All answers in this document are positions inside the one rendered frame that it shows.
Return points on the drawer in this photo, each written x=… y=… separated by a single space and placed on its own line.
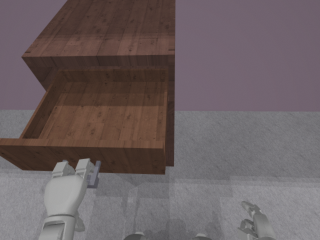
x=116 y=116

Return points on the handle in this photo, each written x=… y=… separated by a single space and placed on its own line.
x=92 y=180

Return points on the cabinet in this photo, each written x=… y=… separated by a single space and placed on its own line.
x=109 y=34

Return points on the robot right hand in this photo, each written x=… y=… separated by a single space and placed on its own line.
x=256 y=229

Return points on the robot left hand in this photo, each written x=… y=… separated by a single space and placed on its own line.
x=66 y=190

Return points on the robot left forearm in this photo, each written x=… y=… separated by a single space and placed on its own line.
x=58 y=227

